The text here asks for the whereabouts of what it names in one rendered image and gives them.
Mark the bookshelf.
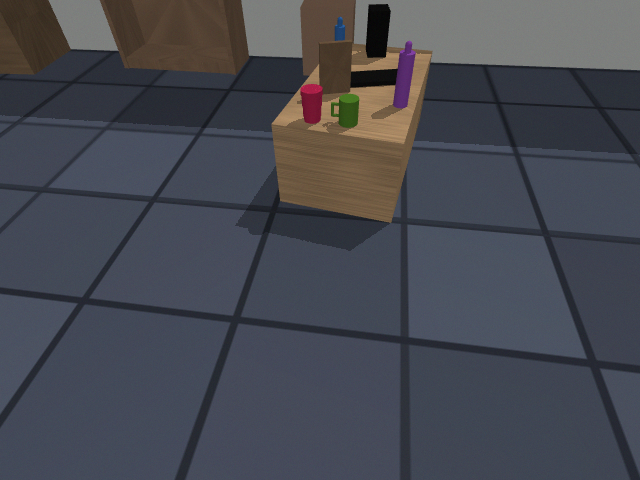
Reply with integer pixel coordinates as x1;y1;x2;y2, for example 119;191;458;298
100;0;249;75

